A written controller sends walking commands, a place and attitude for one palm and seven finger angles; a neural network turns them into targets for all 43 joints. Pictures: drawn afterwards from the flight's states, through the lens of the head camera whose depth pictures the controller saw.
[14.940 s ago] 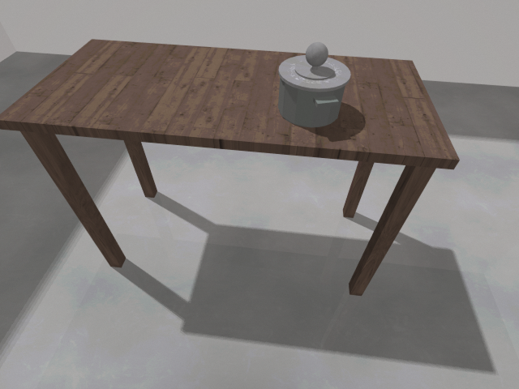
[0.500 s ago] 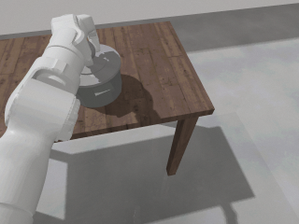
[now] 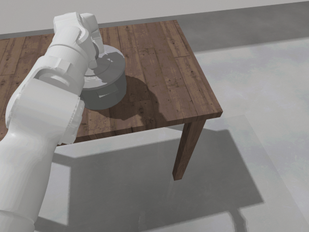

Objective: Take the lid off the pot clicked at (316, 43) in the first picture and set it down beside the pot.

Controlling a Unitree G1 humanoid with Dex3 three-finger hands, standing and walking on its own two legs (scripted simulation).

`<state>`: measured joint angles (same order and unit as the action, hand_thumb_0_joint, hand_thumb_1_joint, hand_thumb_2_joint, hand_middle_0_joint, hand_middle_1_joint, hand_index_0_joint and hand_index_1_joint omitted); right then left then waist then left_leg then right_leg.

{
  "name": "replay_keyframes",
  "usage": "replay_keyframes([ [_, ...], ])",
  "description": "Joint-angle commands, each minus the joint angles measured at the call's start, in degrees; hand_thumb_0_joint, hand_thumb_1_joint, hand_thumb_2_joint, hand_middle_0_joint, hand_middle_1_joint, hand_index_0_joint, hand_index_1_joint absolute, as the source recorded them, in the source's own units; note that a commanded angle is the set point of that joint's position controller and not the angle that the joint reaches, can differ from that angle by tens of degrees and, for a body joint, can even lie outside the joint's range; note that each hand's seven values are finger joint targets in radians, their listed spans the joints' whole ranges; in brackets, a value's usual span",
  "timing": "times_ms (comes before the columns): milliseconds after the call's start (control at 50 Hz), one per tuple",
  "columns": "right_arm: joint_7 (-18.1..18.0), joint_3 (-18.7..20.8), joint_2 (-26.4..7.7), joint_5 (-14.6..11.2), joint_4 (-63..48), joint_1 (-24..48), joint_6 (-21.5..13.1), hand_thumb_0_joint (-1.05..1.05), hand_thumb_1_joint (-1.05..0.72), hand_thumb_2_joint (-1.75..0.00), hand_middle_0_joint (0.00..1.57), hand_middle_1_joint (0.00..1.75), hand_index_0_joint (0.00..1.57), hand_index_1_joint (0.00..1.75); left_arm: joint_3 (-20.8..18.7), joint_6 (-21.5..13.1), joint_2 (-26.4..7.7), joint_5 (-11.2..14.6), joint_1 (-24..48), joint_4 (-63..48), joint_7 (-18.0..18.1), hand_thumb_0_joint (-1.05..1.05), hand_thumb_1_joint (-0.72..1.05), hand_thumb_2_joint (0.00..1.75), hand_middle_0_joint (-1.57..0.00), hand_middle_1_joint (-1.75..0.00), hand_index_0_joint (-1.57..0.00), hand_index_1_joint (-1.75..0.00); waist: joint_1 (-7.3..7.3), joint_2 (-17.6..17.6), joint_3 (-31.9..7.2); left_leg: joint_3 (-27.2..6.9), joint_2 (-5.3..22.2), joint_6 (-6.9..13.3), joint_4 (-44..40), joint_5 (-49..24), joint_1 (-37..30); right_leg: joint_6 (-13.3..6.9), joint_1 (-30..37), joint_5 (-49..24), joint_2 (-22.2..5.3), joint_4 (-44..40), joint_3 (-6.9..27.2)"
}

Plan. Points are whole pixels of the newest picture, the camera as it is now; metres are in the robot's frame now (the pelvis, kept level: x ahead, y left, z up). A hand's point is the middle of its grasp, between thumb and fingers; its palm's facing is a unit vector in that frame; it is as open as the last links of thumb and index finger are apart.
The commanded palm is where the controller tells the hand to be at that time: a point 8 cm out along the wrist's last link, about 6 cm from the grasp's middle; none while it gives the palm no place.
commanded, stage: close the fingers and squeeze the knob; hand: left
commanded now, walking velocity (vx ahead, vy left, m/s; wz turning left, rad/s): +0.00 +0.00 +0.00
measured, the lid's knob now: (88, 51) +0.54 +0.10 +0.17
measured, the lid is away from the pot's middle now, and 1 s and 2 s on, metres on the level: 0.01 0.01 0.01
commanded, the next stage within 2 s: lift the lid straight up in 0.30 s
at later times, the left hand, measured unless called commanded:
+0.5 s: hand (87, 51) +0.52 +0.10 +0.18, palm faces -0.41 -0.14 -0.90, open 7.4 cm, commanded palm +0.54 +0.10 +0.24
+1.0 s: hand (82, 35) +0.52 +0.09 +0.22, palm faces -0.37 -0.16 -0.91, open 7.4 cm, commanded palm +0.54 +0.11 +0.28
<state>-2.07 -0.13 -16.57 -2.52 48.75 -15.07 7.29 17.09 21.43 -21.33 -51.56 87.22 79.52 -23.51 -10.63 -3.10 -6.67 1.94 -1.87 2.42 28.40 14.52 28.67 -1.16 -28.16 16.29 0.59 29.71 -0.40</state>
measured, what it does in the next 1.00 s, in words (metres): stands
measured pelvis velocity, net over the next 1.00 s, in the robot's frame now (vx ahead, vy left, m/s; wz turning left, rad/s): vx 0.00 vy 0.00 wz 0.00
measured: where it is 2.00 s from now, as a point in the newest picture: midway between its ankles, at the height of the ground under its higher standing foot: outside the picture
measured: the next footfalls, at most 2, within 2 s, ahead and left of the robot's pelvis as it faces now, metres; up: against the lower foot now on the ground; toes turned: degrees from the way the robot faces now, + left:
none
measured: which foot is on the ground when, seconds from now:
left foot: down 0.00-1.00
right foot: down 0.00-1.00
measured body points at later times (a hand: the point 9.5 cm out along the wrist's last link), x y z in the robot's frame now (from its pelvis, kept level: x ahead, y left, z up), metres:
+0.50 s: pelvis +0.00 +0.00 +0.00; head +0.07 -0.02 +0.44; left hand +0.54 +0.10 +0.23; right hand -0.02 -0.28 -0.14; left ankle -0.02 +0.10 -0.73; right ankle -0.03 -0.11 -0.73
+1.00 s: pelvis +0.00 +0.00 +0.00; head +0.06 -0.02 +0.45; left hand +0.54 +0.10 +0.28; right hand +0.00 -0.28 -0.14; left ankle -0.02 +0.10 -0.73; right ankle -0.03 -0.11 -0.73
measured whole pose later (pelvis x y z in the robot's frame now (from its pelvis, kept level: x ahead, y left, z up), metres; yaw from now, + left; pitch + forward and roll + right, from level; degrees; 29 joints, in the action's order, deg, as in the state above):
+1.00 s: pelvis +0.00 +0.00 +0.00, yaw +0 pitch +15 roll +0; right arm -2.1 0.2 -16.8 -2.5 49.2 -15.5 5.5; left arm 15.7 22.3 -22.8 -53.0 91.2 79.7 -26.6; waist -10.5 -3.2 -7.6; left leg 1.9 -1.6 2.1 27.2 14.2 27.5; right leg -1.4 -27.1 15.9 1.0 28.5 -0.3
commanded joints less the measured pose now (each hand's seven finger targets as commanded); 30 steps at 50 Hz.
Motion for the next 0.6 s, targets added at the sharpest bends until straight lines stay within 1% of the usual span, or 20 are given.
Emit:
replay_keyframes([
  [0, -1.1, 2.4, -9.7, 0.2, -2.7, -5.1, -1.2, 0.0, -0.9, -0.9, 0.2, 0.3, 0.2, 0.3, -0.9, -0.5, -11.2, -1.8, 35.4, -10.7, 2.0, 0.0, 0.57, 0.63, -0.75, -1.06, -0.76, -1.08, -2.01, 5.0, -26.7, -2.4, -1.0, 2.5, 2.5, -24.5, -19.8, 0.1, 6.5, -26.7, 1.6, -2.2, 0.5],
  [60, -0.9, 2.4, -9.7, 0.2, -2.6, -5.3, -1.3, 0.0, -0.9, -0.9, 0.2, 0.3, 0.2, 0.3, -0.6, -0.9, -11.3, -2.3, 35.6, -11.4, 2.2, 0.0, 0.6, 0.65, -0.76, -1.07, -0.78, -1.09, -1.55, 3.4, -27.7, -2.9, -0.8, 2.1, 2.7, -26.2, -20.8, 0.0, 5.9, -26.1, 1.7, -2.0, 0.5],
  [100, -1.0, 2.4, -9.7, 0.2, -2.4, -5.3, -1.1, 0.0, -0.9, -0.9, 0.2, 0.3, 0.2, 0.3, 0.2, -0.6, -9.8, -2.6, 34.3, -9.1, 2.1, 0.0, 0.62, 0.66, -0.77, -1.07, -0.79, -1.1, -2.13, 3.7, -24.8, -2.7, -0.7, 2.2, 2.7, -24.6, -19.8, -0.1, 3.9, -24.5, 1.9, -2.3, 0.2],
  [140, -1.0, 2.5, -9.9, 0.2, -2.4, -5.2, -1.2, 0.0, -0.9, -0.9, 0.2, 0.3, 0.2, 0.3, -0.1, -0.8, -10.0, -1.8, 34.7, -10.5, 2.3, 0.0, 0.64, 0.67, -0.78, -1.08, -0.81, -1.1, -1.83, 2.2, -25.4, -2.6, -0.6, 2.1, 2.6, -25.8, -20.4, -0.4, 4.2, -25.3, 1.8, -2.2, 0.1],
  [160, -1.0, 2.5, -9.8, 0.4, -2.6, -5.7, -1.2, 0.0, -0.9, -0.9, 0.2, 0.3, 0.2, 0.3, -1.6, -1.1, -12.9, -2.6, 35.7, -11.6, 2.4, 0.0, 0.65, 0.68, -0.79, -1.08, -0.81, -1.1, -1.56, 3.0, -27.5, -2.7, -0.7, 2.1, 2.9, -26.3, -20.7, -0.1, 5.6, -26.0, 1.8, -2.0, 0.4],
  [180, -1.1, 2.4, -9.7, 0.4, -2.6, -5.5, -1.2, 0.0, -0.9, -0.9, 0.2, 0.3, 0.2, 0.3, -1.8, -1.0, -13.6, -3.1, 35.0, -10.3, 2.3, 0.0, 0.66, 0.68, -0.8, -1.09, -0.82, -1.11, -1.51, 3.2, -27.2, -2.5, -0.9, 2.2, 2.9, -25.4, -19.6, -0.1, 6.2, -26.4, 1.7, -1.9, 0.6],
  [220, -1.1, 2.4, -9.6, 0.1, -2.6, -5.6, -0.9, 0.0, -0.9, -0.9, 0.2, 0.3, 0.2, 0.3, -1.0, -0.7, -12.1, -2.9, 34.5, -9.5, 2.1, 0.0, 0.68, 0.69, -0.81, -1.09, -0.83, -1.11, -2.05, 3.4, -25.7, -2.1, -1.0, 2.3, 2.6, -24.0, -18.4, -0.1, 6.0, -26.5, 1.6, -2.1, 0.5],
  [240, -1.0, 2.5, -9.8, 0.1, -2.7, -5.5, -1.0, 0.0, -0.9, -0.9, 0.2, 0.3, 0.2, 0.3, -0.1, -0.8, -10.4, -1.9, 34.2, -10.4, 2.2, 0.0, 0.69, 0.7, -0.81, -1.09, -0.84, -1.11, -1.57, 2.1, -26.0, -2.5, -0.8, 2.1, 2.8, -26.3, -19.5, -0.4, 5.4, -26.7, 1.7, -1.9, 0.2],
  [280, -1.1, 2.5, -9.7, 0.1, -2.2, -5.7, -0.9, 0.0, -0.9, -0.9, 0.2, 0.3, 0.2, 0.3, -0.4, -0.6, -11.3, -3.2, 34.3, -8.7, 2.2, 0.0, 0.71, 0.71, -0.82, -1.1, -0.85, -1.12, -2.03, 3.3, -25.2, -2.8, -0.3, 2.0, 2.7, -25.2, -19.8, -0.1, 4.0, -24.7, 1.8, -2.1, 0.1],
  [320, -1.1, 2.5, -9.8, 0.1, -2.7, -5.7, -0.9, 0.0, -0.9, -0.9, 0.2, 0.3, 0.2, 0.3, -1.2, -0.9, -12.9, -3.2, 35.4, -10.4, 2.4, 0.0, 0.72, 0.72, -0.83, -1.1, -0.86, -1.12, -1.97, 3.4, -26.4, -2.6, -0.6, 2.2, 2.5, -23.5, -19.4, -0.1, 5.1, -24.4, 1.7, -2.2, 0.4],
  [340, -1.1, 2.6, -9.9, 0.2, -3.0, -5.5, -1.1, 0.0, -0.9, -0.9, 0.2, 0.3, 0.2, 0.3, -1.1, -1.2, -12.2, -2.3, 35.4, -11.6, 2.5, 0.0, 0.73, 0.73, -0.83, -1.11, -0.86, -1.12, -1.57, 1.7, -27.1, -2.5, -0.6, 2.1, 2.8, -25.8, -20.3, -0.4, 5.1, -25.7, 1.7, -1.9, 0.2],
  [360, -1.1, 2.6, -9.8, 0.2, -2.8, -5.8, -1.0, 0.0, -0.9, -0.9, 0.2, 0.3, 0.2, 0.3, -2.1, -1.2, -14.0, -3.1, 35.3, -10.9, 2.5, 0.0, 0.73, 0.73, -0.84, -1.11, -0.86, -1.12, -1.34, 2.6, -28.3, -2.7, -0.7, 2.0, 2.9, -25.6, -20.2, -0.2, 5.9, -25.7, 1.8, -1.7, 0.5],
  [400, -1.1, 2.5, -9.7, 0.1, -3.1, -5.6, -1.1, 0.0, -0.9, -0.9, 0.2, 0.3, 0.2, 0.3, -1.3, -1.1, -12.8, -2.7, 36.0, -11.6, 2.2, 0.0, 0.73, 0.73, -0.84, -1.11, -0.86, -1.13, -1.97, 3.9, -27.6, -2.5, -0.7, 2.3, 2.6, -24.2, -19.7, 0.1, 6.1, -25.5, 1.7, -2.1, 0.4],
  [420, -1.1, 2.5, -9.5, -0.1, -3.1, -5.5, -1.3, 0.0, -0.9, -0.9, 0.2, 0.3, 0.2, 0.3, -0.7, -1.2, -12.2, -2.7, 36.5, -11.3, 2.1, 0.0, 0.73, 0.74, -0.84, -1.11, -0.86, -1.13, -1.88, 3.4, -27.1, -2.5, -0.7, 2.3, 2.6, -24.3, -20.0, 0.0, 5.6, -25.3, 1.7, -2.3, 0.5],
  [440, -1.0, 2.7, -9.7, 0.0, -3.2, -5.4, -1.6, 0.0, -0.9, -0.9, 0.2, 0.3, 0.2, 0.3, -0.3, -1.7, -11.4, -1.6, 38.0, -14.2, 2.3, 0.0, 0.73, 0.74, -0.84, -1.11, -0.87, -1.13, -1.6, 0.8, -28.9, -2.9, -0.3, 1.9, 2.9, -28.1, -22.4, -0.3, 5.0, -26.3, 1.7, -1.7, 0.2],
  [460, -0.9, 2.7, -9.4, 0.1, -3.1, -5.8, -1.8, 0.0, -0.9, -0.9, 0.2, 0.3, 0.2, 0.3, -1.0, -1.8, -12.7, -2.5, 38.5, -14.0, 2.4, 0.0, 0.74, 0.74, -0.84, -1.11, -0.87, -1.13, -1.12, 0.4, -30.1, -3.4, -0.4, 1.8, 3.3, -29.6, -23.5, -0.2, 4.9, -26.0, 1.9, -1.7, 0.5],
  [480, -1.0, 2.6, -9.4, 0.0, -2.7, -5.7, -1.9, 0.0, -0.9, -0.9, 0.2, 0.3, 0.2, 0.3, -0.7, -1.6, -12.5, -2.9, 38.6, -12.2, 2.3, 0.0, 0.74, 0.74, -0.84, -1.11, -0.87, -1.13, -1.65, 1.1, -28.6, -3.4, -0.2, 1.7, 3.0, -28.4, -23.1, -0.1, 4.0, -25.0, 1.9, -2.0, 0.3],
  [520, -0.9, 2.8, -9.3, 0.0, -2.9, -6.1, -2.5, 0.0, -0.9, -0.9, 0.2, 0.3, 0.2, 0.3, -0.6, -1.9, -12.2, -2.7, 40.7, -14.6, 2.4, 0.0, 0.74, 0.74, -0.84, -1.11, -0.87, -1.13, -1.82, 1.2, -29.4, -3.6, -0.1, 1.8, 2.9, -28.7, -24.4, -0.1, 4.1, -24.7, 1.9, -2.3, 0.5],
  [540, -0.8, 2.9, -9.4, 0.0, -3.1, -5.9, -2.8, 0.0, -0.9, -0.9, 0.2, 0.3, 0.2, 0.3, -0.5, -2.2, -11.7, -1.7, 40.4, -15.4, 2.4, 0.0, 0.74, 0.74, -0.84, -1.11, -0.87, -1.13, -1.26, -1.2, -29.9, -3.7, 0.1, 1.4, 3.1, -31.6, -25.6, -0.5, 3.4, -25.4, 1.9, -2.0, 0.3],
  [580, -0.9, 2.7, -9.2, 0.2, -2.7, -6.2, -3.2, 0.0, -0.9, -0.9, 0.2, 0.3, 0.2, 0.3, -1.7, -2.1, -14.1, -2.8, 41.1, -14.3, 2.3, 0.0, 0.74, 0.74, -0.84, -1.11, -0.87, -1.13, -1.39, 1.2, -30.3, -3.5, -0.3, 1.7, 3.1, -30.2, -24.8, 0.0, 5.2, -26.3, 2.0, -2.3, 0.6],
])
